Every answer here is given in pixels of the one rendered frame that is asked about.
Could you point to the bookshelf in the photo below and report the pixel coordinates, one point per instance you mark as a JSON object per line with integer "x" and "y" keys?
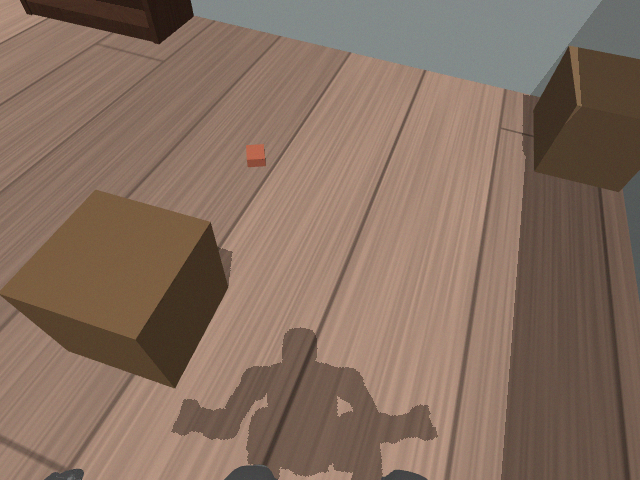
{"x": 151, "y": 20}

